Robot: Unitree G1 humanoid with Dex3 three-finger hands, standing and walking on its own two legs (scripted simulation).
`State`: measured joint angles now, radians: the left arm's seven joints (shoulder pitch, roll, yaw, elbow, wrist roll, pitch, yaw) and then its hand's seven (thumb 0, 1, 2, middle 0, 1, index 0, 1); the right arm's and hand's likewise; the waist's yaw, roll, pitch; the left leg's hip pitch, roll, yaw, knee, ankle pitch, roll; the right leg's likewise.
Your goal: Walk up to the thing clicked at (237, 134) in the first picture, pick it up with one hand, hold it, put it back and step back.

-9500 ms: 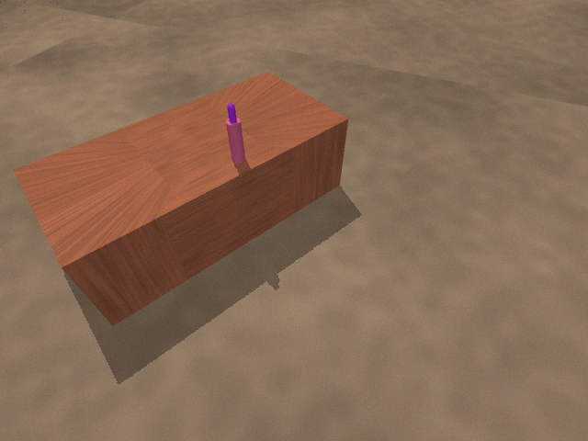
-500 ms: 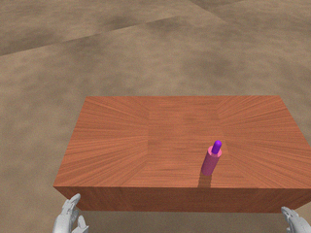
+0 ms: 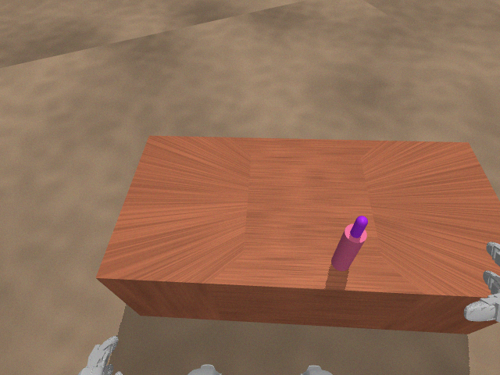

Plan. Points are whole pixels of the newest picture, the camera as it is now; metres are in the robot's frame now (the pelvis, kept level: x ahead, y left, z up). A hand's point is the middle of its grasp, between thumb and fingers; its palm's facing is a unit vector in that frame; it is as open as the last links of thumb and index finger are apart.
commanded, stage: go down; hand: right
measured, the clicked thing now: (350, 243) +0.45 -0.21 -0.22
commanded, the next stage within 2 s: approach in 0.84 s
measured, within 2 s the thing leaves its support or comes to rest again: neither
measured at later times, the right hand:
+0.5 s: hand (495, 247) +0.33 -0.37 +0.01, palm faces +0.18 +0.97 -0.13, open 17.7 cm
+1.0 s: hand out of the picture +0.35 -0.38 +0.02, palm faces +0.17 +0.98 -0.10, open 17.6 cm
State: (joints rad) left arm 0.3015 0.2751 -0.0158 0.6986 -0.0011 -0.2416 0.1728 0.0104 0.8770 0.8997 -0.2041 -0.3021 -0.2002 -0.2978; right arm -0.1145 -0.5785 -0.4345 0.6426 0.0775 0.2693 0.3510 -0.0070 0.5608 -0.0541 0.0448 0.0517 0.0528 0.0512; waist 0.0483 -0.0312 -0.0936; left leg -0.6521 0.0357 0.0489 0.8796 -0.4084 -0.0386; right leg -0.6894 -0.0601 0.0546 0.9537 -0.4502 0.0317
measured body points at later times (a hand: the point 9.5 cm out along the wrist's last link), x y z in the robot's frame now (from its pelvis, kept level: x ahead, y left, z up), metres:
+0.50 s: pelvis +0.00 +0.00 +0.00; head +0.08 -0.03 +0.44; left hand +0.08 +0.28 -0.10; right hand +0.32 -0.42 +0.02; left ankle +0.01 +0.15 -0.69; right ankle +0.01 -0.13 -0.69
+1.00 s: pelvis +0.00 -0.01 +0.00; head +0.10 -0.05 +0.43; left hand +0.08 +0.27 -0.10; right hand +0.34 -0.43 +0.03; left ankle +0.01 +0.15 -0.69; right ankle +0.01 -0.13 -0.69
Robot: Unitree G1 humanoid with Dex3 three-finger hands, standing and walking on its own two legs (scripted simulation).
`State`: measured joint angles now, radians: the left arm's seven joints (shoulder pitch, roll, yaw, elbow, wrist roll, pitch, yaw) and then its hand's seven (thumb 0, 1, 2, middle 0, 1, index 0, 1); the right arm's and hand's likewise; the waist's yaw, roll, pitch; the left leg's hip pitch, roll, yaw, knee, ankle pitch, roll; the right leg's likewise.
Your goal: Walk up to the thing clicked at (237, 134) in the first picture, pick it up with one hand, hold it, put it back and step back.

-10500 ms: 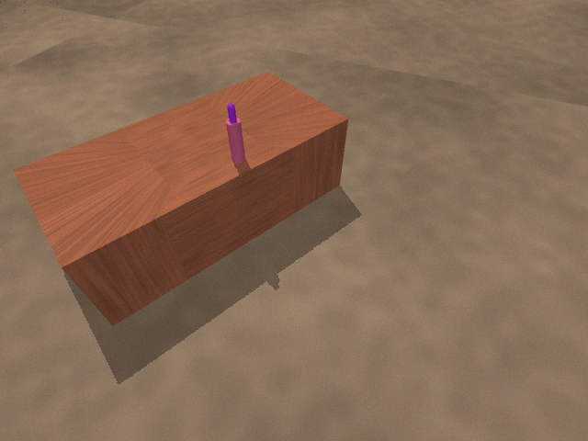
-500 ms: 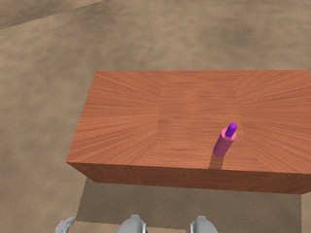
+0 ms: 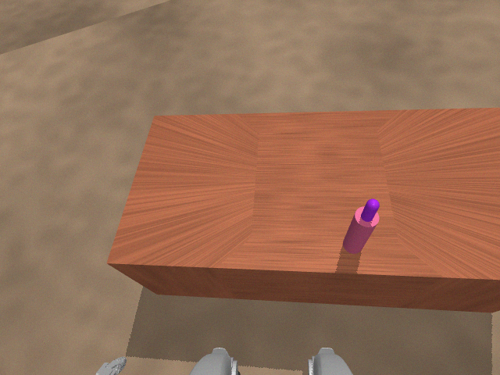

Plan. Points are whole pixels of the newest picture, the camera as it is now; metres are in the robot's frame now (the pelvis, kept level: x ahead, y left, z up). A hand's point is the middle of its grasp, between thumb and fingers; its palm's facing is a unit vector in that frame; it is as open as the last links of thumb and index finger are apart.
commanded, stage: approach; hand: right
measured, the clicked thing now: (362, 226) +0.44 -0.20 -0.21
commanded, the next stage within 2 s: close in in 0.56 s
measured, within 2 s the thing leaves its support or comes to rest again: neither
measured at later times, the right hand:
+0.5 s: hand (427, 229) +0.41 -0.32 -0.16, palm faces +0.07 +1.00 +0.02, open 17.7 cm
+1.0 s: hand (377, 249) +0.40 -0.24 -0.25, palm faces +0.07 +1.00 +0.00, open 17.3 cm
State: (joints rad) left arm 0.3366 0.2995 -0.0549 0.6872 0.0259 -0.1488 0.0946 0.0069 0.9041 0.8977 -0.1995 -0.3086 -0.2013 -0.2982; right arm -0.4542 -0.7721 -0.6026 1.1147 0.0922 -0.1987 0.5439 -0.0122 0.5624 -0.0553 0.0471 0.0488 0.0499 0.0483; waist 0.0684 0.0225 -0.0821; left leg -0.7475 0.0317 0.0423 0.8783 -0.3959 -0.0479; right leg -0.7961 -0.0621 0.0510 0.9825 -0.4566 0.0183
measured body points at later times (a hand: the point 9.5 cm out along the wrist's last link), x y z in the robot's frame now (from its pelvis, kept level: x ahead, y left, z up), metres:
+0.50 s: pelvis -0.05 +0.01 -0.20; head +0.14 -0.05 +0.21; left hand +0.07 +0.28 -0.29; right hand +0.40 -0.37 -0.16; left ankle +0.01 +0.16 -0.68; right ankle +0.01 -0.12 -0.68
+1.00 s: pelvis -0.10 +0.01 -0.29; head +0.09 -0.03 +0.12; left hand +0.01 +0.29 -0.39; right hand +0.39 -0.29 -0.25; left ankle +0.01 +0.16 -0.68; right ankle +0.00 -0.12 -0.68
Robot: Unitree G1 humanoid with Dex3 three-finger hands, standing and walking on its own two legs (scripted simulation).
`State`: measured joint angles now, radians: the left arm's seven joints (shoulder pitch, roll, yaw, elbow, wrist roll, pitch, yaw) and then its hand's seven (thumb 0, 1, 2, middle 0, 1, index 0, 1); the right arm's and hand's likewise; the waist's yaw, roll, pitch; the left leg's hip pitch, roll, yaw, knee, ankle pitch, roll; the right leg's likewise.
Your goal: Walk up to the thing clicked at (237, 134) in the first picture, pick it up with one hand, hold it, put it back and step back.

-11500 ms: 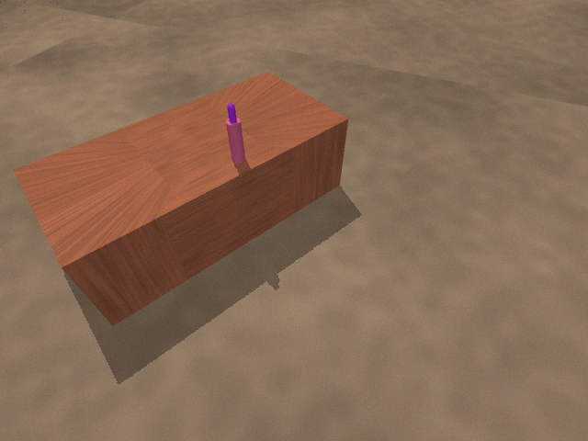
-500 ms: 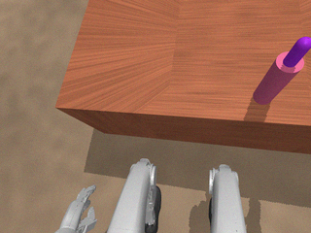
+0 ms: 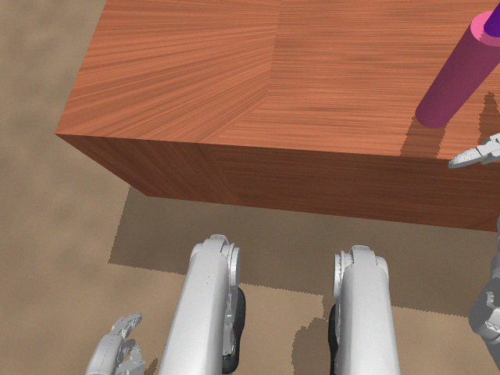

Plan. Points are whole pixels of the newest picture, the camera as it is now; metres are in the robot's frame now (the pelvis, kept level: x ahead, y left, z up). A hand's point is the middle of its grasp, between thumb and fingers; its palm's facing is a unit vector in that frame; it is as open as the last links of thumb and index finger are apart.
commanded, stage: close in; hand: right
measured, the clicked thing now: (471, 62) +0.52 -0.25 +0.08
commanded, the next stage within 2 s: rest palm in 0.22 s
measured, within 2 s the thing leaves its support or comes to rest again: leaves its support in 1.72 s
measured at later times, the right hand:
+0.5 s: hand (460, 94) +0.51 -0.25 +0.03, palm faces +0.17 +0.99 -0.01, open 16.7 cm
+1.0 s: hand (448, 85) +0.52 -0.24 +0.03, palm faces +0.16 +0.99 -0.01, open 11.9 cm
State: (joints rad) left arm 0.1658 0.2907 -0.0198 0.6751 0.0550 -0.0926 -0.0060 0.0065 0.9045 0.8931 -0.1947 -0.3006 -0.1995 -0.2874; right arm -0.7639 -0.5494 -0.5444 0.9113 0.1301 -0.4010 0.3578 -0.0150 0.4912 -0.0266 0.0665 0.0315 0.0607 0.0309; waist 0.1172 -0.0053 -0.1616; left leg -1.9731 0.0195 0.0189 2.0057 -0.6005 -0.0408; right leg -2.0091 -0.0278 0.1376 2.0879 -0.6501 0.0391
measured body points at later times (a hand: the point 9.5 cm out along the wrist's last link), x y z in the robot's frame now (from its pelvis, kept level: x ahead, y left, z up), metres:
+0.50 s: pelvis +0.02 +0.00 +0.01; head +0.22 -0.03 +0.41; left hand +0.14 +0.28 -0.11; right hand +0.49 -0.31 +0.04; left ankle +0.12 +0.14 -0.40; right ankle +0.09 -0.14 -0.40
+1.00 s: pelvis +0.02 +0.00 +0.00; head +0.22 -0.04 +0.41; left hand +0.12 +0.28 -0.12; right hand +0.51 -0.29 +0.03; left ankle +0.12 +0.14 -0.40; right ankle +0.09 -0.14 -0.40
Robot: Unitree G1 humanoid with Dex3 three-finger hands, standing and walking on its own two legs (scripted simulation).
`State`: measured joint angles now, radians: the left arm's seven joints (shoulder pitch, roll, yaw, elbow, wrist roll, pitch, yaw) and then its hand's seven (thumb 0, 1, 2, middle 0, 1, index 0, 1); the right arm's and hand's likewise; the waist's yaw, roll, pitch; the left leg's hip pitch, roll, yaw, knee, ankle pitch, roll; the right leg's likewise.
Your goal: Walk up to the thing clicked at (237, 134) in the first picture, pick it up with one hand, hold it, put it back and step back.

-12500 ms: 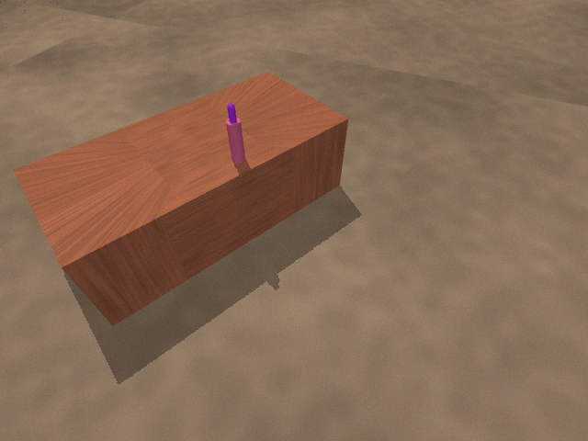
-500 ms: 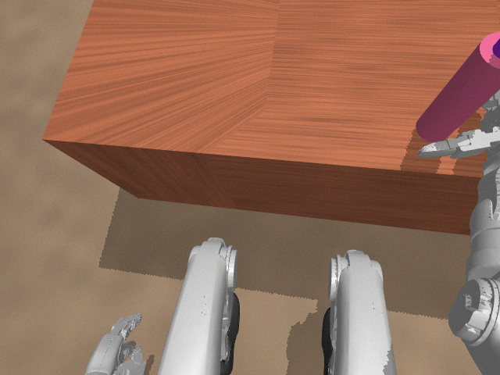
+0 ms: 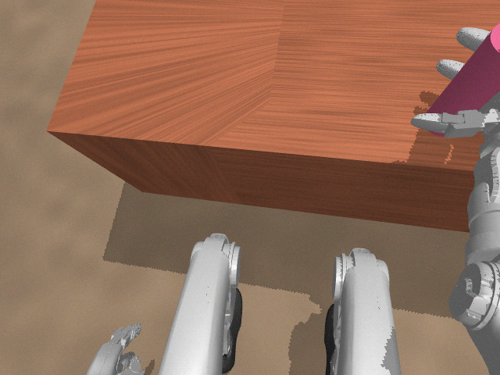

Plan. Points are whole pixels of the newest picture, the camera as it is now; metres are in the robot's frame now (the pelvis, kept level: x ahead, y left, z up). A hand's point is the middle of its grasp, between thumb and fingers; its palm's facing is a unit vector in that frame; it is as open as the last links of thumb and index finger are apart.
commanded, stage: close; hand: right
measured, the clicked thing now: (487, 72) +0.51 -0.24 +0.07
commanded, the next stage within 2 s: settle in 0.28 s
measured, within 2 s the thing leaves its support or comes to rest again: leaves its support in 0.72 s
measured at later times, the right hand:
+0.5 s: hand (456, 95) +0.51 -0.22 +0.03, palm faces +0.15 +0.99 -0.02, open 6.8 cm
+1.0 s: hand (488, 52) +0.52 -0.23 +0.09, palm faces +0.18 +0.98 -0.03, open 6.9 cm
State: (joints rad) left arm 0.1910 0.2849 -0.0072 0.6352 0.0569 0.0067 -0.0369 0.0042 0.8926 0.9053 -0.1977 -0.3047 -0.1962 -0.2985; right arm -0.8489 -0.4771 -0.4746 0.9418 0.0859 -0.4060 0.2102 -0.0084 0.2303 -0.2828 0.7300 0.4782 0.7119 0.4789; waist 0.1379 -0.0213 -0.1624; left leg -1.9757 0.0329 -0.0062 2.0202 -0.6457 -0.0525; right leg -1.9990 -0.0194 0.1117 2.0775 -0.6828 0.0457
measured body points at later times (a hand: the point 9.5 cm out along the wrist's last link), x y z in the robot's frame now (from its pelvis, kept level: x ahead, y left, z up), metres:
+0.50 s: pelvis +0.00 +0.00 +0.01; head +0.20 -0.03 +0.41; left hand +0.10 +0.28 -0.11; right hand +0.50 -0.28 +0.03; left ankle +0.10 +0.14 -0.40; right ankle +0.08 -0.14 -0.40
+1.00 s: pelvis +0.01 +0.00 +0.07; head +0.21 -0.03 +0.47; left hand +0.10 +0.28 -0.05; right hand +0.51 -0.28 +0.10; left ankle +0.10 +0.14 -0.40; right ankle +0.08 -0.14 -0.40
